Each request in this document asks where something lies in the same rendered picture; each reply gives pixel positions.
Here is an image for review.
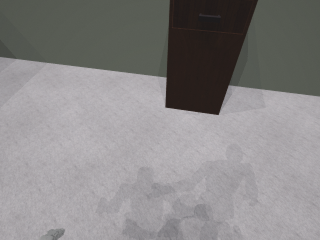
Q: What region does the cabinet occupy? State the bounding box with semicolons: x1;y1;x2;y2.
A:
165;0;258;115

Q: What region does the drawer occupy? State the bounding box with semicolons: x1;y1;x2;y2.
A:
172;0;253;34

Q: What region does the left robot hand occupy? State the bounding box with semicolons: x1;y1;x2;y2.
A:
38;228;65;240

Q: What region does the handle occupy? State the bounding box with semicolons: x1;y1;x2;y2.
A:
198;13;221;23

